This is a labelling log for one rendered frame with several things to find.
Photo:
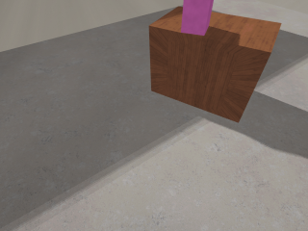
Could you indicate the carton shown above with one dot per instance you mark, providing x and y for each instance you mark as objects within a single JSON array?
[{"x": 196, "y": 16}]

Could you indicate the pedestal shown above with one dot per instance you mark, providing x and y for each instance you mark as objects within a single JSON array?
[{"x": 217, "y": 72}]

